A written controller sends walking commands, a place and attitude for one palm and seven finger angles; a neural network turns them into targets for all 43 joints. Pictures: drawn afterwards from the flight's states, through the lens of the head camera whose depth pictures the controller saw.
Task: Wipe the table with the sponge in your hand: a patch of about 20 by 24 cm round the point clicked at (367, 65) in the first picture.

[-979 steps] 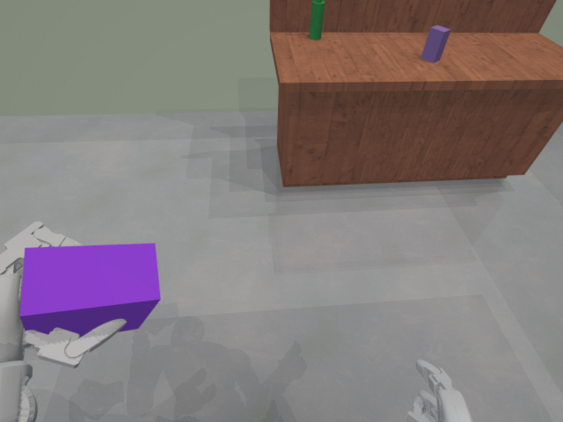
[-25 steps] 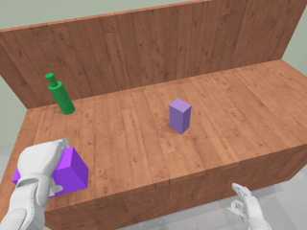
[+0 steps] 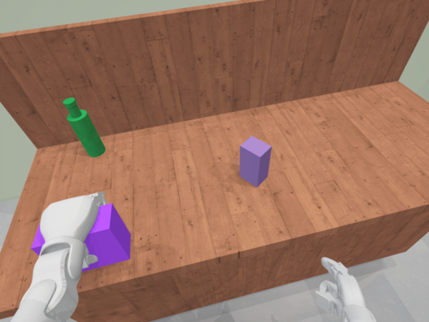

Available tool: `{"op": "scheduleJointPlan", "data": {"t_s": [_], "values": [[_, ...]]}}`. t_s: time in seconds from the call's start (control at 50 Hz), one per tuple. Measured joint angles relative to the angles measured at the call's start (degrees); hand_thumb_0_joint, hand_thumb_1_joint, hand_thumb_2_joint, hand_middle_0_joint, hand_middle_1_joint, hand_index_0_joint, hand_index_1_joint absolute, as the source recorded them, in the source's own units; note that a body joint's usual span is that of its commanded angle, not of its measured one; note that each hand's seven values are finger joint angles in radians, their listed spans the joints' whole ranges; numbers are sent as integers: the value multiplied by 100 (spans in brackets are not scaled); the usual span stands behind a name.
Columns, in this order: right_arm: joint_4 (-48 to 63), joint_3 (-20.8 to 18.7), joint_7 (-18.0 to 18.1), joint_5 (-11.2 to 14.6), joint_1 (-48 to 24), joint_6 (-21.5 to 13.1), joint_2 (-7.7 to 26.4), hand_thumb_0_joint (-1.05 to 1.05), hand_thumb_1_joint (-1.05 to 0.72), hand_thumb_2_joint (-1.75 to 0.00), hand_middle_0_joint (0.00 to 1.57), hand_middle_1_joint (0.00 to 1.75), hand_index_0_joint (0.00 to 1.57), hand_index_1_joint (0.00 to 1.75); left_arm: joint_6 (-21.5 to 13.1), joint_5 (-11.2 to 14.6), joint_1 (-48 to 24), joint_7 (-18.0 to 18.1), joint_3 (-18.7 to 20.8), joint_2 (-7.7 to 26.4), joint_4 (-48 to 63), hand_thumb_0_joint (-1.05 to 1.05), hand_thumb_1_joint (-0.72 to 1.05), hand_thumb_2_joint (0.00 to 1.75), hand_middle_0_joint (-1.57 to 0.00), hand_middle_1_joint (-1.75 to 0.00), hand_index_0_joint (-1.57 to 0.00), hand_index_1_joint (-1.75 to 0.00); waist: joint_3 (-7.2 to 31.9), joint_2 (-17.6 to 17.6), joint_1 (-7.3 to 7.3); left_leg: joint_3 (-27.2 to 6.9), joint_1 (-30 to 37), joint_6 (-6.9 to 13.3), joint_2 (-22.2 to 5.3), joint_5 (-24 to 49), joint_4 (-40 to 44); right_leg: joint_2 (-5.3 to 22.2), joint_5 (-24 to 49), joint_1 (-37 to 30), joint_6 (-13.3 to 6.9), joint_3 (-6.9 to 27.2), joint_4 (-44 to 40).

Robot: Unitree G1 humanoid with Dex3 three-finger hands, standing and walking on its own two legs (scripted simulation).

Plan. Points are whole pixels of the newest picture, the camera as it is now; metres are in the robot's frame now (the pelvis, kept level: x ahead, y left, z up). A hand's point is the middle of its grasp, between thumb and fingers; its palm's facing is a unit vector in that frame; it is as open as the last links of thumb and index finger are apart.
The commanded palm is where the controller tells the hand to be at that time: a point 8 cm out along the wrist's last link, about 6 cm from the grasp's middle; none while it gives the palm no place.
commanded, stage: move the sponge above the wiping area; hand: left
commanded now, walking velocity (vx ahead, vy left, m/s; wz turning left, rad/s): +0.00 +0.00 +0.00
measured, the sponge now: (91, 245) +0.23 +0.30 +0.00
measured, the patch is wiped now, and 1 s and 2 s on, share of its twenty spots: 0.00 0.00 0.00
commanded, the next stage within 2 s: lower the sponge onto the table in 1.02 s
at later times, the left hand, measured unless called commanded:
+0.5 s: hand (96, 233) +0.24 +0.29 +0.02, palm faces -0.06 -0.06 -1.00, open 10.0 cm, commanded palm +0.22 +0.28 +0.08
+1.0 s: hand (91, 236) +0.24 +0.30 +0.02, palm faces -0.07 -0.06 -1.00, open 10.0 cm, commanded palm +0.22 +0.29 +0.08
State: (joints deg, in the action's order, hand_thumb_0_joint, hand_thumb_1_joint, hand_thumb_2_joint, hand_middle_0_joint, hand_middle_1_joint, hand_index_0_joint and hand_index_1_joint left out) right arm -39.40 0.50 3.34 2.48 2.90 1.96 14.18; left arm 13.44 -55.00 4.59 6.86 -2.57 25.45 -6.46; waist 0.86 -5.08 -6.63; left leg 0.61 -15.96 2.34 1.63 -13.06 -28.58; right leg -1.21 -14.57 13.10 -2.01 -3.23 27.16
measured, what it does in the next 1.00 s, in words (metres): stands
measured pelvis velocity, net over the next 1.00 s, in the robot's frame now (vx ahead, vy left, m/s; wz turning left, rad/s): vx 0.00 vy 0.00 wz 0.00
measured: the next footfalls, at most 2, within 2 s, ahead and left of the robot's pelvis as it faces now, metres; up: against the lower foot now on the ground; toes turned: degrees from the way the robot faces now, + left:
none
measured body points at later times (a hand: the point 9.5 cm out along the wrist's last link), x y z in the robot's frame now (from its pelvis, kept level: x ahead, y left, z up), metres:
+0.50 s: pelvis +0.00 +0.00 +0.00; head +0.01 -0.03 +0.45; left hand +0.24 +0.29 +0.07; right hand +0.22 -0.23 -0.10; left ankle +0.02 +0.09 -0.74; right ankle +0.00 -0.10 -0.74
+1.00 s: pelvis +0.00 +0.00 +0.00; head +0.01 -0.03 +0.45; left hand +0.24 +0.29 +0.07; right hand +0.22 -0.23 -0.10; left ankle +0.02 +0.09 -0.74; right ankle +0.00 -0.10 -0.74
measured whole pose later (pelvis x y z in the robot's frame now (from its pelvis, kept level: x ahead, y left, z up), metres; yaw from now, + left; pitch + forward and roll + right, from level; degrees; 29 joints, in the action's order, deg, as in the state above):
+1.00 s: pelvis +0.00 +0.00 +0.00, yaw +0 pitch +1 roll -1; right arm -40.6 -1.3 3.8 2.7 4.0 1.5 14.7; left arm 9.2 -56.3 3.3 11.0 -2.3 24.5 -13.2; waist 1.7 -4.6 -6.4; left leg 0.4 -18.1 2.1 1.2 -13.7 -30.3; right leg -1.7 -14.9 15.0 -2.3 -3.3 28.3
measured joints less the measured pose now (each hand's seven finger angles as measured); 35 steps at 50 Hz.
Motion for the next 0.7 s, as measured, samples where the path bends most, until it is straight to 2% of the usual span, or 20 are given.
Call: {"op": "scheduleJointPlan", "data": {"t_s": [0.14, 0.3, 0.48, 0.7], "values": [[-21, -68, -40, -28, 81, 19, 30, 1, -91, -90, 20, 30, 21, 30, -186, -64, 151, 112, 8, -71, 18, 0, -49, 104, -75, -133, -76, -133, 47, 10, 23, 35, -61, -1, -16, -51, -47, -14, -31, 72, 1, 38, 38], [-60, -118, -25, 18, 126, 47, 73, 1, -91, -90, 20, 30, 20, 30, -64, -54, 127, 274, -2, -81, -230, 0, -49, 104, -75, -133, -76, -133, 60, 24, 33, 6, -130, -10, -21, -82, -114, -21, -65, 126, -8, 12, 93], [-76, -155, -20, 8, 113, 2, 27, 1, -91, -90, 20, 30, 20, 30, -246, -129, -15, 392, -48, -169, -429, 0, -49, 104, -75, -133, -76, -133, 119, 21, 52, 9, -216, -27, -40, -108, -178, -39, -85, 216, -27, 16, 155], [-53, -141, -38, 23, 122, 68, 29, 1, -91, -90, 20, 30, 20, 30, -125, -103, 139, 455, 47, -169, -450, 0, -49, 104, -75, -133, -76, -133, 142, 33, 76, 35, -167, -39, -64, -105, -151, -64, -83, 189, -45, 48, 150]]}}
